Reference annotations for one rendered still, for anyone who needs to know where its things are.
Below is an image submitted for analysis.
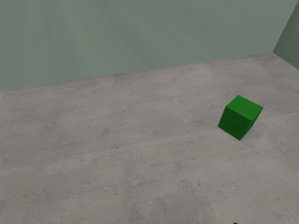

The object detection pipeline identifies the carton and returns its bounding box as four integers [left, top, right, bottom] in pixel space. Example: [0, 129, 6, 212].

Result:
[218, 95, 263, 141]

